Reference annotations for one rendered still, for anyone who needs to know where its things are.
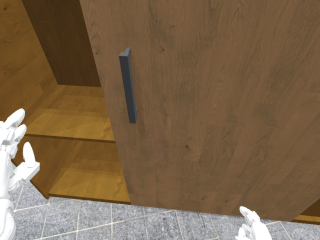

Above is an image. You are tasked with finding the left robot forearm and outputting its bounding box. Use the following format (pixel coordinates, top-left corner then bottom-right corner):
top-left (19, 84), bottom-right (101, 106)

top-left (0, 199), bottom-right (16, 240)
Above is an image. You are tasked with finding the robot left hand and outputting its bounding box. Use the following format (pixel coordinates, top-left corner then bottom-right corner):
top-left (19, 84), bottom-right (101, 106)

top-left (0, 108), bottom-right (40, 200)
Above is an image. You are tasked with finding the handle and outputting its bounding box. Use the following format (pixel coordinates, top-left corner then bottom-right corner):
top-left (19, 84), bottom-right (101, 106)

top-left (119, 47), bottom-right (138, 124)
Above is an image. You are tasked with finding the robot right hand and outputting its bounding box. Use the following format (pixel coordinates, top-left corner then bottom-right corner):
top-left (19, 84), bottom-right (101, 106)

top-left (235, 206), bottom-right (272, 240)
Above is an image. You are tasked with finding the wardrobe door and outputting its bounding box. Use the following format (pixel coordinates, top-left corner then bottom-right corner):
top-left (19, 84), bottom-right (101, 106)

top-left (79, 0), bottom-right (320, 222)
top-left (300, 199), bottom-right (320, 217)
